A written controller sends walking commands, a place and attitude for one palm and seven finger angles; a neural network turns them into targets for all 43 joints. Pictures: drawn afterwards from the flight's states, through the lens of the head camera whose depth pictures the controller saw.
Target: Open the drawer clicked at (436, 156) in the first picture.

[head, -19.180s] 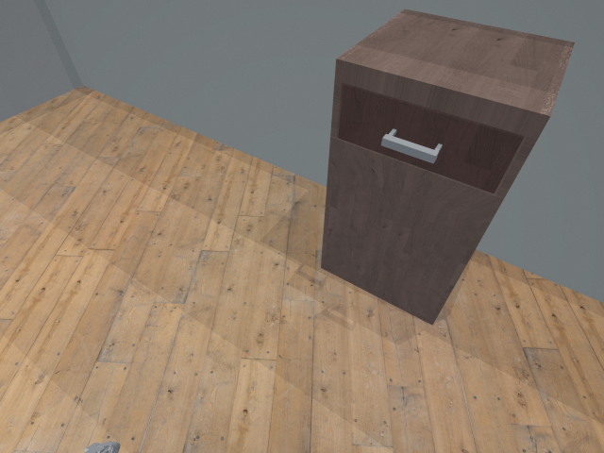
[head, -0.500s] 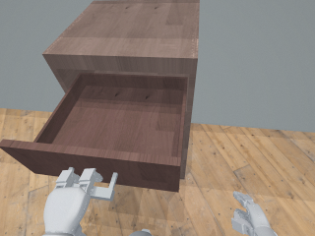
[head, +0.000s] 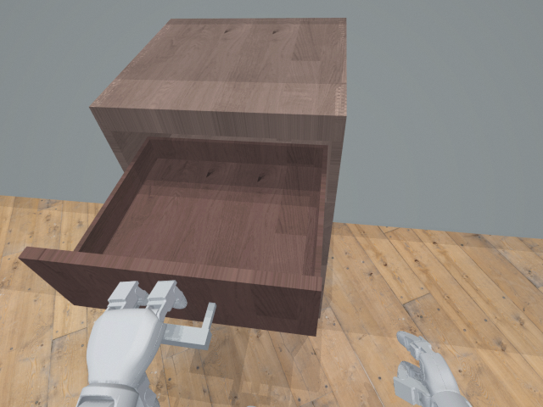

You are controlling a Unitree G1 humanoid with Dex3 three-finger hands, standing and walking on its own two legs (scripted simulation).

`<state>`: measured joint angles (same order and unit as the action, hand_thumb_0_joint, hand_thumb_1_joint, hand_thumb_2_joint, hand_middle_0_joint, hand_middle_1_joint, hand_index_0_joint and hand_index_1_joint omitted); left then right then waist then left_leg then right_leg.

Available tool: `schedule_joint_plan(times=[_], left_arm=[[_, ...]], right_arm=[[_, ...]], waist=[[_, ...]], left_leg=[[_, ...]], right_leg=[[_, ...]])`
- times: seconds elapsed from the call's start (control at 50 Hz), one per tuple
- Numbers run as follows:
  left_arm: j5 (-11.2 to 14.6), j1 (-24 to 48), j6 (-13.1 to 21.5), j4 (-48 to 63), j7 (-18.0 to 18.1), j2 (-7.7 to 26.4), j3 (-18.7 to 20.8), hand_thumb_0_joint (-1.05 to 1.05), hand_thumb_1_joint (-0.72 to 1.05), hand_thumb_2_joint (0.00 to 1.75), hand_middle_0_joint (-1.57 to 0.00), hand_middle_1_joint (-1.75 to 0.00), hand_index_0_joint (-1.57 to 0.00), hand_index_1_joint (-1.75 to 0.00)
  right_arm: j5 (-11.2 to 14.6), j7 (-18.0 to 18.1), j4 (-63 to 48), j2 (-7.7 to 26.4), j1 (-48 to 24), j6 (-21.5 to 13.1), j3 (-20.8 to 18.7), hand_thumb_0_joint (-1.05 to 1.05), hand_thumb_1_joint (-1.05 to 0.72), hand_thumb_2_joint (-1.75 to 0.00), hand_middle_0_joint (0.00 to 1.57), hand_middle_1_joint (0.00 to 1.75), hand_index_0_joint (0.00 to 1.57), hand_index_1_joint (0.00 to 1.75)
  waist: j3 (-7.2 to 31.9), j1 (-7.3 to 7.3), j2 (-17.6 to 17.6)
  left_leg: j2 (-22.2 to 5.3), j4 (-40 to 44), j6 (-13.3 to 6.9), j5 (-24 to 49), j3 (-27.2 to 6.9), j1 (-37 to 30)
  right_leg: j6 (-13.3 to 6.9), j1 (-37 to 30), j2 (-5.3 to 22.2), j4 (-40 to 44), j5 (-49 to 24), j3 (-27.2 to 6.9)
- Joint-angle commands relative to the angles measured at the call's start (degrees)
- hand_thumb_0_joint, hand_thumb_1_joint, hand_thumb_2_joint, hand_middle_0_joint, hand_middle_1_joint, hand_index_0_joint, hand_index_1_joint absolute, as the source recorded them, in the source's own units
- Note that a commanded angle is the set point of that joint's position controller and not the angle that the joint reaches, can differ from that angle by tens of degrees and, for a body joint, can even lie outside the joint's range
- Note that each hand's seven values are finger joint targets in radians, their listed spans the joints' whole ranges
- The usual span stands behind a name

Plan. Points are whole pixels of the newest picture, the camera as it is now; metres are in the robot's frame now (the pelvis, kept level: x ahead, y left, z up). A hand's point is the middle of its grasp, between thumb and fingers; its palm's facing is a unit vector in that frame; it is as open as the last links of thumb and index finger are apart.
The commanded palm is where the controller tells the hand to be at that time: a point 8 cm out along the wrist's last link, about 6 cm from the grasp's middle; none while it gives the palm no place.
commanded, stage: lift the hand off the handle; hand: left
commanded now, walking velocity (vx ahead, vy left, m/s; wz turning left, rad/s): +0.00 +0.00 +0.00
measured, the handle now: (168, 319) +0.24 +0.19 +0.01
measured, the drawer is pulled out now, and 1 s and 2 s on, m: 0.30 0.30 0.30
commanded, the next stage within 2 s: draw the hand back to the body in 1.00 s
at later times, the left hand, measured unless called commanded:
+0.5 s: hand (135, 327) +0.20 +0.19 +0.08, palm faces +0.05 -0.17 -0.98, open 13.2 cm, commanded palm +0.18 +0.19 +0.16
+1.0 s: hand (119, 283) +0.22 +0.19 +0.16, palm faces +0.13 -0.19 -0.97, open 13.8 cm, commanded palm +0.18 +0.19 +0.21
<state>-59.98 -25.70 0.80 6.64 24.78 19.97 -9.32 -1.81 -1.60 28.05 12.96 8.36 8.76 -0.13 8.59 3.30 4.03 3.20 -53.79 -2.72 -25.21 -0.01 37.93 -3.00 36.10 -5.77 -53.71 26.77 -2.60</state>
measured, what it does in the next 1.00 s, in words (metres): stands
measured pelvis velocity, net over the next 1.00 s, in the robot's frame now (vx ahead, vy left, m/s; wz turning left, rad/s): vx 0.02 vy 0.01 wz -0.03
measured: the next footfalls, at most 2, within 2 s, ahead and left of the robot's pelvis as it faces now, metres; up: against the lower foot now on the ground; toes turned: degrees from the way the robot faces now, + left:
none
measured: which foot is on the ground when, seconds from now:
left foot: down 0.00-1.00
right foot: down 0.00-1.00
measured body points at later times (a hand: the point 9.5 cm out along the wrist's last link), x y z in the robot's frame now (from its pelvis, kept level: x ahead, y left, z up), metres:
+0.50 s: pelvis +0.02 +0.01 +0.02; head +0.02 -0.03 +0.47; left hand +0.19 +0.20 +0.13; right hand +0.23 -0.19 -0.07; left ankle +0.02 +0.09 -0.69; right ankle +0.00 -0.09 -0.69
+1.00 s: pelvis +0.02 +0.01 +0.04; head +0.01 -0.04 +0.49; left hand +0.21 +0.20 +0.21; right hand +0.25 -0.19 -0.04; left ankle +0.02 +0.09 -0.69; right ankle +0.00 -0.09 -0.69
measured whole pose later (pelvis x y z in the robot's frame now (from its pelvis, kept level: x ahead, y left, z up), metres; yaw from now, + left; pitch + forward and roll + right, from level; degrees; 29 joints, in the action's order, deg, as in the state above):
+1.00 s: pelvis +0.02 +0.01 +0.04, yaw -2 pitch +2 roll -1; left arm -51.2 -28.6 -7.0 32.9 6.6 25.5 -6.0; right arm 1.6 -4.0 25.8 14.7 7.0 9.8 2.3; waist 5.5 5.7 6.7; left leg 2.6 -36.9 -3.1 -20.1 1.1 19.2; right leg -2.3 17.5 -5.7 -36.0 20.5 -5.4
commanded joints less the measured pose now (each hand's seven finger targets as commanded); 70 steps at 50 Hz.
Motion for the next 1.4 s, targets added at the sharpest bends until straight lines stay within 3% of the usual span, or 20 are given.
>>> schedule_joint_plan(times=[0.0,0.04,0.12,0.28,0.42,0.44,0.52,0.58,0.7,0.82,0.9,0.92,1.0,1.06,1.12,1.18,1.22,1.3,1.32,1.38], left_arm=[[1.05,3.13,0.44,16.12,1.88,6.47,5.84,0.00,-0.50,0.30,-0.30,-1.20,-0.30,-1.20],[0.62,4.87,-0.18,17.31,1.19,4.92,3.60,0.00,-0.50,0.30,-0.30,-1.20,-0.30,-1.20],[0.64,4.18,-0.44,20.89,-0.21,7.10,5.25,0.00,-0.50,0.30,-0.30,-1.20,-0.30,-1.20],[1.56,4.10,-0.70,26.48,-2.70,7.16,4.72,0.00,-0.50,0.30,-0.30,-1.20,-0.30,-1.20],[3.43,3.37,-1.21,29.97,-4.72,10.56,8.72,0.00,-0.50,0.30,-0.30,-1.20,-0.30,-1.20],[4.02,4.71,-1.16,29.80,-5.25,9.31,7.45,0.00,-0.50,0.30,-0.30,-1.20,-0.30,-1.20],[4.83,3.45,-1.48,32.31,-6.46,11.54,9.96,0.00,-0.50,0.30,-0.30,-1.20,-0.30,-1.20],[5.39,3.30,-1.58,32.90,-7.33,11.80,10.21,0.00,-0.50,0.30,-0.30,-1.20,-0.30,-1.20],[7.22,2.09,-5.38,31.97,-11.93,9.81,7.65,0.00,-0.50,0.30,-0.30,-1.20,-0.30,-1.20],[6.61,1.92,-7.59,36.21,-15.31,13.98,9.60,0.00,-0.50,0.30,-0.30,-1.20,-0.30,-1.20],[8.73,2.05,-7.67,38.33,-16.21,11.73,8.65,0.00,-0.50,0.30,-0.30,-1.20,-0.30,-1.20],[7.93,0.10,-7.73,37.17,-16.56,12.72,9.73,0.00,-0.50,0.30,-0.30,-1.20,-0.30,-1.20],[8.87,-0.10,-7.12,36.35,-16.64,12.45,10.27,0.00,-0.50,0.30,-0.30,-1.20,-0.30,-1.20],[7.14,3.64,-6.88,36.90,-16.98,12.61,8.95,0.00,-0.50,0.30,-0.30,-1.20,-0.30,-1.20],[7.32,1.89,-6.34,37.81,-16.59,15.14,11.78,0.00,-0.50,0.30,-0.30,-1.20,-0.30,-1.20],[8.09,2.02,-5.36,36.63,-16.45,15.52,12.94,0.00,-0.50,0.30,-0.30,-1.20,-0.30,-1.20],[8.07,1.95,-5.61,37.21,-16.81,15.81,13.44,0.00,-0.50,0.30,-0.30,-1.20,-0.30,-1.20],[10.57,-0.64,-5.35,37.57,-17.23,14.90,13.91,0.00,-0.50,0.30,-0.30,-1.20,-0.30,-1.20],[9.67,-1.16,-5.46,36.79,-17.52,16.58,14.96,0.00,-0.50,0.30,-0.30,-1.20,-0.30,-1.20],[9.74,-0.68,-5.00,37.72,-17.31,16.46,14.72,0.00,-0.50,0.30,-0.30,-1.20,-0.30,-1.20]], right_arm=[[0.43,-0.25,-10.29,5.25,-8.45,-2.72,-1.67,0.00,-0.90,-0.90,0.20,0.30,0.20,0.30],[0.32,-0.53,-10.20,5.19,-8.08,-2.51,-1.80,0.00,-0.90,-0.90,0.20,0.30,0.20,0.30],[0.24,-0.86,-10.91,5.17,-8.08,-2.80,-1.61,0.00,-0.90,-0.90,0.20,0.30,0.20,0.30],[0.51,-1.16,-11.05,5.09,-8.10,-2.93,-1.58,0.00,-0.90,-0.90,0.20,0.30,0.20,0.30],[0.79,-1.08,-10.90,4.99,-8.32,-3.30,-0.82,0.00,-0.90,-0.90,0.20,0.30,0.20,0.30],[1.10,-0.79,-10.31,4.95,-8.45,-3.14,-1.07,0.00,-0.90,-0.90,0.20,0.30,0.20,0.30],[1.05,-0.81,-10.69,5.12,-8.33,-3.41,-0.80,0.00,-0.90,-0.90,0.20,0.30,0.20,0.30],[1.35,-0.50,-10.41,5.39,-8.52,-3.25,-0.96,0.00,-0.90,-0.90,0.20,0.30,0.20,0.30],[3.25,-1.41,-10.75,5.31,-11.59,-2.75,-0.20,0.00,-0.90,-0.90,0.20,0.30,0.20,0.30],[3.29,-1.81,-12.13,5.70,-11.03,-1.84,1.09,0.00,-0.90,-0.90,0.20,0.30,0.20,0.30],[3.99,-2.17,-12.48,5.82,-12.80,-1.73,0.93,0.00,-0.90,-0.90,0.20,0.30,0.20,0.30],[3.42,-2.28,-12.21,5.73,-10.28,-1.70,0.76,0.00,-0.90,-0.90,0.20,0.30,0.20,0.30],[4.02,-2.37,-12.27,6.21,-12.43,-1.58,1.03,0.00,-0.90,-0.90,0.20,0.30,0.20,0.30],[2.82,-1.93,-12.12,6.14,-10.70,-1.18,0.64,0.00,-0.90,-0.90,0.20,0.30,0.20,0.30],[2.91,-1.47,-12.74,6.14,-9.94,-1.77,0.87,0.00,-0.90,-0.90,0.20,0.30,0.20,0.30],[3.01,-0.89,-12.21,6.40,-10.32,-1.66,0.88,0.00,-0.90,-0.90,0.20,0.30,0.20,0.30],[2.78,-1.04,-12.10,6.34,-10.20,-1.84,0.85,0.00,-0.90,-0.90,0.20,0.30,0.20,0.30],[3.69,-0.91,-12.49,6.75,-11.61,-2.20,0.56,0.00,-0.90,-0.90,0.20,0.30,0.20,0.30],[3.06,-0.92,-12.30,6.82,-9.78,-1.96,0.74,0.00,-0.90,-0.90,0.20,0.30,0.20,0.30],[3.21,-0.76,-12.57,7.00,-9.66,-1.79,0.49,0.00,-0.90,-0.90,0.20,0.30,0.20,0.30]], waist=[[6.67,-0.15,-2.61],[6.17,-0.59,-2.80],[7.67,0.57,-3.08],[5.49,0.49,-1.65],[6.91,1.21,-3.02],[4.51,0.24,-3.69],[6.80,1.41,-2.81],[4.76,1.13,-2.14],[2.80,1.81,-1.79],[4.10,3.18,-2.22],[1.06,2.14,-2.14],[2.41,2.91,-2.98],[-0.51,2.06,-3.75],[1.06,2.43,-2.14],[3.54,3.06,-1.95],[0.45,2.36,-2.79],[2.27,2.84,-1.06],[0.41,2.13,-1.72],[2.31,2.93,-2.25],[0.71,2.54,-1.77]], left_leg=[[-1.29,8.55,0.17,11.78,-2.50,-12.77],[-1.60,8.98,0.20,11.34,-2.43,-13.21],[-1.76,9.63,0.50,12.86,-2.35,-15.82],[-2.32,10.97,0.51,14.49,-2.38,-17.95],[-2.60,12.33,0.60,17.88,-2.37,-20.42],[-2.67,12.82,0.31,17.08,-2.41,-19.85],[-2.85,13.45,0.46,19.12,-2.14,-22.19],[-3.01,14.54,0.50,18.63,-1.94,-22.23],[-3.79,18.52,0.52,20.35,-2.41,-23.33],[-4.24,20.14,0.51,22.66,-1.02,-24.01],[-4.57,21.10,0.53,23.19,-1.90,-25.52],[-4.71,20.81,0.56,23.37,-1.06,-25.20],[-4.26,21.28,0.66,21.33,-1.29,-24.85],[-4.09,21.27,0.54,19.83,-0.60,-25.70],[-4.20,20.71,0.35,20.95,-0.74,-26.74],[-3.84,20.79,0.74,21.13,-0.85,-26.28],[-3.97,20.92,0.51,21.80,-0.93,-27.11],[-3.94,21.56,0.57,22.59,-1.59,-26.94],[-4.13,21.56,0.58,22.90,-1.14,-26.70],[-4.39,21.95,0.93,22.68,-1.10,-26.59]], right_leg=[[-1.31,-0.49,2.32,11.48,-10.23,-2.34],[-1.14,-0.39,2.43,11.59,-9.38,-1.74],[-1.41,-1.32,2.32,12.32,-9.34,-3.23],[-1.41,-3.00,2.54,14.06,-10.93,-3.28],[-1.06,-6.42,3.10,15.91,-15.18,-4.77],[-0.86,-6.69,3.21,16.48,-15.82,-3.90],[-0.83,-8.34,3.43,17.62,-16.92,-5.08],[-0.61,-9.34,3.63,18.79,-17.22,-4.71],[-0.34,-13.36,3.71,20.50,-18.11,-3.35],[0.27,-17.82,4.22,22.10,-20.96,-3.77],[0.20,-17.15,3.72,23.54,-21.10,-3.63],[0.28,-17.42,3.72,23.21,-20.22,-3.27],[0.34,-17.36,3.75,24.67,-20.69,-4.51],[0.20,-16.53,3.90,25.26,-16.93,-4.53],[0.04,-18.00,4.12,25.15,-18.70,-4.75],[0.14,-17.25,4.35,25.93,-20.46,-5.94],[-0.02,-17.91,4.30,25.70,-20.44,-5.20],[0.14,-18.17,4.11,26.23,-22.66,-5.09],[0.35,-18.52,4.26,25.51,-21.54,-4.16],[0.34,-17.77,4.41,25.84,-20.66,-4.22]])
